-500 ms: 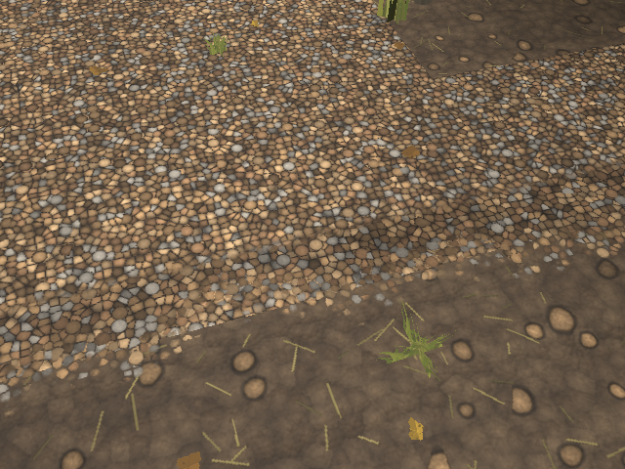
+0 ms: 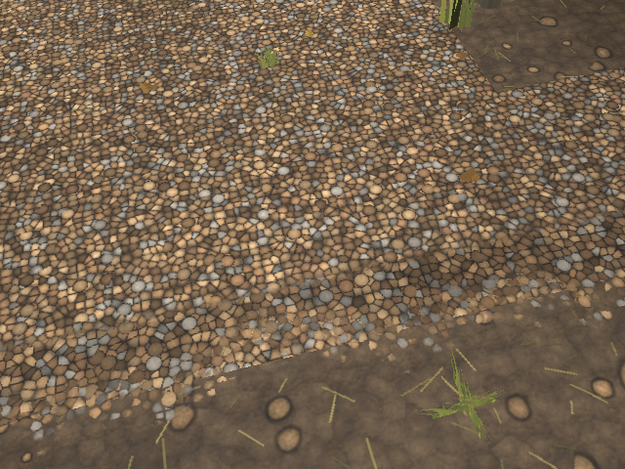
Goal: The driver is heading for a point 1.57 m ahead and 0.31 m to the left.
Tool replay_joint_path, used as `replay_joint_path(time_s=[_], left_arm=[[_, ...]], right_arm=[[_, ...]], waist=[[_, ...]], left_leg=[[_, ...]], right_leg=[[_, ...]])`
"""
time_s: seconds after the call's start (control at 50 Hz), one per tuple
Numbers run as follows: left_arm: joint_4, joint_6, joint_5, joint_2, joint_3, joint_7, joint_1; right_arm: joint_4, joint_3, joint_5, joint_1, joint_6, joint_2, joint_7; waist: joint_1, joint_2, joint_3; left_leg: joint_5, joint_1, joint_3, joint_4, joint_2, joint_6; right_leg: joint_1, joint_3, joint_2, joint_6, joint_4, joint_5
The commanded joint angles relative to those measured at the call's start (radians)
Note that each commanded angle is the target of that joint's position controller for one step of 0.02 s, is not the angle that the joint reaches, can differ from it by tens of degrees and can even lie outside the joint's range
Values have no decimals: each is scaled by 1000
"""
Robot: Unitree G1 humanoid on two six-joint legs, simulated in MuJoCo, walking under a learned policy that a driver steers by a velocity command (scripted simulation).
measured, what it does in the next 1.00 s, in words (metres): steps on the spot, turning left: left foot, then right foot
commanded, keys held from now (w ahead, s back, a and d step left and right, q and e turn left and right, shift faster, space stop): q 0.40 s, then no key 0.60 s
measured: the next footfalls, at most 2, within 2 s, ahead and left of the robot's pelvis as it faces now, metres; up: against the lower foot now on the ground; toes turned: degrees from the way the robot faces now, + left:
left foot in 0.24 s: +0.01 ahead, +0.12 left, +0.00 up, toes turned +14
right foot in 0.72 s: +0.05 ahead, -0.07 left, +0.00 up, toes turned +20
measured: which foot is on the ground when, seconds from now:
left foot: up 0.00-0.22, down 0.24-1.00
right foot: down 0.00-0.24, up 0.26-0.70, down 0.72-1.00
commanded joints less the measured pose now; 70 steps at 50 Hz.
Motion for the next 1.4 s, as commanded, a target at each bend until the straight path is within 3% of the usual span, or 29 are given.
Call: replay_joint_path(time_s=[0.02, 0.14, 0.2, 0.22, 0.24, 0.26, 0.28, 0.3, 0.32, 0.36, 0.38, 0.42, 0.56, 0.64, 0.68, 0.7, 0.72, 0.74, 0.76, 0.78, 0.82, 0.86, 0.9, 1.0, 1.4], left_arm=[[-48, -4, 7, 119, 30, 9, 16], [-49, 18, 16, 176, 52, -7, 24], [-51, 32, 8, 210, 67, -12, 13], [-47, 39, 8, 208, 71, -14, 23], [-37, 50, 10, 175, 70, -22, 64], [-94, 58, 1, 92, 50, -25, 78], [-119, 69, 15, 133, 54, -14, -50], [-119, 72, -1, 124, 53, -17, -44], [-102, 66, -10, 131, 57, -23, -12], [-68, 56, 14, 158, 68, -30, 51], [-67, 56, 16, 158, 70, -34, 59], [-76, 59, 6, 139, 66, -35, 54], [-96, 70, -5, 124, 47, -25, 18], [-90, 64, -18, 123, 41, -15, 55], [-67, 53, -18, 103, 33, -10, 113], [-61, 41, -8, 108, 30, -5, 127], [-70, 27, 14, 162, 33, 1, 125], [-90, 23, 6, 219, 38, -6, 34], [-90, 21, 0, 173, 29, -15, -3], [-91, 16, -2, 133, 14, -22, -28], [-68, 16, -3, 143, 14, -20, 5], [-54, 16, -10, 151, 16, -18, 35], [-41, 20, -11, 139, 14, -18, 38], [6, 15, -9, 133, 12, -19, 50], [201, 12, -10, 97, -11, -11, 122]], right_arm=[[-35, -17, -4, 110, 30, -40, 6], [-115, -12, 1, 7, 48, -58, 35], [-130, -13, 6, 40, 37, -62, 43], [-122, -17, 5, 74, 30, -71, 42], [-122, -25, -4, 89, 18, -113, 35], [-166, -55, -6, 61, 12, -260, 25], [-151, -71, -18, 110, 14, -281, 8], [-149, -58, -13, 64, 14, -235, -4], [-164, -47, -4, -14, 14, -197, -6], [-197, -37, 7, -80, 7, -160, -1], [-199, -34, 12, -62, 3, -148, 4], [-193, -36, 16, -21, -5, -152, 7], [-178, -28, -1, 32, -8, -152, -3], [-172, -21, -6, -11, -5, -156, 1], [-167, -12, 6, -51, -3, -143, -3], [-165, -3, 11, -50, -7, -124, -5], [-171, 14, 12, -25, -14, -69, -3], [-166, 17, 20, 7, -13, -54, -4], [-137, 14, 4, 7, -5, -84, -6], [-124, 13, 5, -4, -2, -87, -3], [-119, 13, 0, -60, -6, -93, 4], [-94, 16, -1, -38, -16, -101, 6], [-56, 20, 5, -24, -21, -90, 1], [7, 25, 8, -26, -29, -81, -10], [211, 50, 12, 1, -29, -57, -26]], waist=[[-13, -145, -126], [24, -174, -138], [-1, -152, -141], [-16, -111, -129], [-15, 44, -84], [14, 321, -36], [-57, 192, 11], [-5, 126, 14], [38, 97, 18], [56, 100, -50], [51, 73, -88], [38, 47, -112], [-14, 90, -103], [-1, 92, -101], [44, 63, -104], [48, 30, -109], [23, -100, -132], [-32, -193, -86], [-19, -208, -94], [-25, -182, -76], [1, -198, -59], [10, -157, -68], [16, -78, -35], [24, -34, -48], [21, -42, -24]], left_leg=[[47, 21, 5, -17, 27, -15], [49, 112, 58, -266, 33, 16], [97, 224, 89, -447, 16, 54], [152, 294, 70, -562, 5, 73], [152, 311, -100, -761, 88, 98], [293, 319, -542, -866, 384, 200], [366, 190, -526, -890, 400, 284], [332, 156, -426, -871, 325, 265], [301, 149, -342, -861, 250, 222], [452, 227, -272, -818, 179, 204], [528, 264, -272, -799, 177, 210], [599, 338, -282, -781, 187, 222], [603, 367, -322, -761, 202, 242], [646, 296, -344, -733, 194, 228], [627, 248, -335, -694, 164, 184], [537, 185, -331, -680, 140, 135], [379, 130, -270, -598, 73, 83], [162, 117, -148, -604, -61, 53], [90, 237, -114, -571, -31, 43], [168, 276, -122, -617, -28, 44], [339, 308, -144, -696, -9, 41], [384, 307, -163, -712, 23, 35], [371, 263, -169, -728, 29, 34], [397, 261, -185, -766, 43, 34], [404, 293, -175, -785, 66, 45]], right_leg=[[55, 160, -272, -172, -176, 198], [50, 121, -308, -150, -168, -42], [23, 88, -317, -96, -104, -89], [-27, 50, -298, -45, -39, -115], [-101, -26, -227, 32, 130, -226], [-341, -84, -33, 120, 358, -506], [-333, 81, -11, 112, 532, -481], [-302, 135, -25, 105, 583, -380], [-286, 151, -28, 95, 581, -279], [-272, 138, -6, 87, 634, -205], [-264, 141, 0, 90, 655, -208], [-284, 149, -1, 101, 639, -213], [-167, 143, 2, 92, 386, -288], [-7, 127, 29, 63, 223, -301], [133, 114, 35, 45, -11, -155], [236, 166, -8, 34, -129, -31], [301, 342, -176, 4, -202, -8], [201, 452, -294, -78, -191, 196], [104, 428, -303, -124, -168, 180], [82, 370, -238, -94, -166, 127], [88, 303, -144, -21, -152, 25], [102, 288, -115, -3, -154, -45], [130, 277, -105, -4, -152, -78], [179, 256, -91, -6, -130, -30], [170, 248, -75, 0, -147, -14]])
